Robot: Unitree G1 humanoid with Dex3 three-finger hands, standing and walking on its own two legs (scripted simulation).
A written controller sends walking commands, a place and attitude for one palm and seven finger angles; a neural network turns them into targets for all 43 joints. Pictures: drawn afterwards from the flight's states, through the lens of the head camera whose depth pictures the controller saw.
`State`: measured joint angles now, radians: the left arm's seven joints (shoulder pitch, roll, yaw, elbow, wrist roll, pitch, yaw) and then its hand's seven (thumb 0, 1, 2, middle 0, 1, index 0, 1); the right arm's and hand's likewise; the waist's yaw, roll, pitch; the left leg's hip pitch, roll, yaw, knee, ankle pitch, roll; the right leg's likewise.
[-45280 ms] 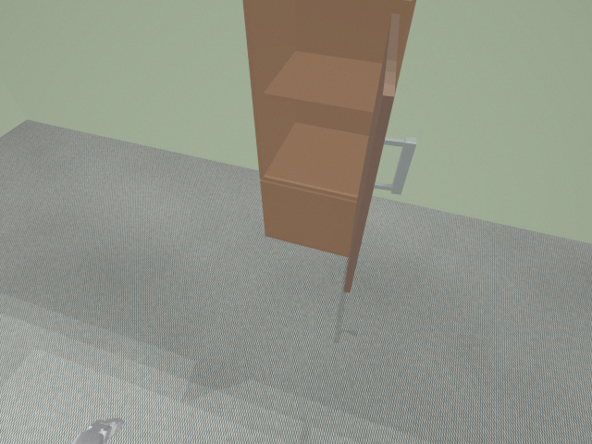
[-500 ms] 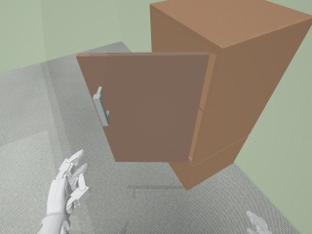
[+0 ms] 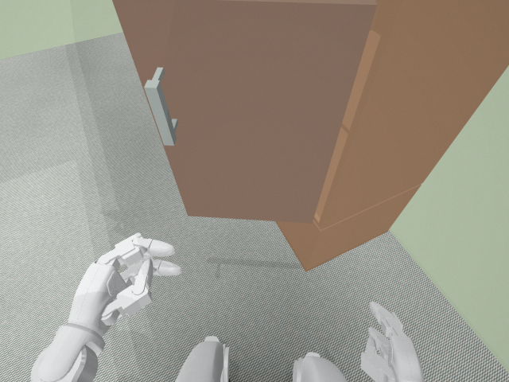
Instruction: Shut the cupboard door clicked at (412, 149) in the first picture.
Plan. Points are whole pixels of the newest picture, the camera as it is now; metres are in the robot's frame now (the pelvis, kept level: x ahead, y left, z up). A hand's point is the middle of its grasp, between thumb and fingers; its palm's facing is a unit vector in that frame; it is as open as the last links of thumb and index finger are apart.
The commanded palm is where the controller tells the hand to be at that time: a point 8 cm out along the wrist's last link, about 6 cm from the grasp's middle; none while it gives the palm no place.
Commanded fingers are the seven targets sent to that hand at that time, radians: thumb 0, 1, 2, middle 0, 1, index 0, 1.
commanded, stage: raise the hand and make a fist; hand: left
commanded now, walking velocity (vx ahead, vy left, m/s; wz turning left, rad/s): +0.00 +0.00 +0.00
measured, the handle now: (164, 108) +0.54 +0.20 +0.11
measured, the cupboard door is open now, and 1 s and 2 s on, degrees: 60 60 60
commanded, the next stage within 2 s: bring the fist close to the handle in 1.18 s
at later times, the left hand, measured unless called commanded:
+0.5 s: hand (84, 274) +0.23 +0.23 +0.10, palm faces +0.05 -1.00 -0.03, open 3.1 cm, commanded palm +0.21 +0.27 +0.09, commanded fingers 0.00 0.90 0.90 -1.30 -1.50 -1.30 -1.50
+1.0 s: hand (111, 269) +0.25 +0.20 +0.09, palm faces -0.05 -1.00 -0.01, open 3.1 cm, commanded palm +0.23 +0.26 +0.11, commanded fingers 0.00 0.90 0.90 -1.30 -1.50 -1.30 -1.50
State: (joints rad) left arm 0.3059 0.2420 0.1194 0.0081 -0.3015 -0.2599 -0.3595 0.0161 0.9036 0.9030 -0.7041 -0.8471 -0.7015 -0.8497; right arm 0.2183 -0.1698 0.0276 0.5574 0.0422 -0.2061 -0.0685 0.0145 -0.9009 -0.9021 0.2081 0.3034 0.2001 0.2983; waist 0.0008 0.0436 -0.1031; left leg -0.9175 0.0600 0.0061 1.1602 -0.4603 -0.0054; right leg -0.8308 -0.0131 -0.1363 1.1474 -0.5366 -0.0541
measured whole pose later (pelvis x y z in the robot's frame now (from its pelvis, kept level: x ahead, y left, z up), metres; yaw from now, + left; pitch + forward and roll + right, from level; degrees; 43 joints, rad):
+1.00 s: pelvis +0.03 +0.02 +0.04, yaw +0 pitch +9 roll -2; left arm 0.36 0.25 0.14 -0.03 -0.29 -0.23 -0.27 0.02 0.91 0.90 -1.30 -1.50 -1.30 -1.50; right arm 0.29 -0.26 0.03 0.52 0.04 -0.20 -0.05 0.01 -0.90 -0.90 0.21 0.30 0.20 0.30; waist 0.00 0.04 -0.09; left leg -0.70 0.03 0.04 0.95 -0.41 0.03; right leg -0.61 -0.02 -0.11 0.92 -0.47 -0.01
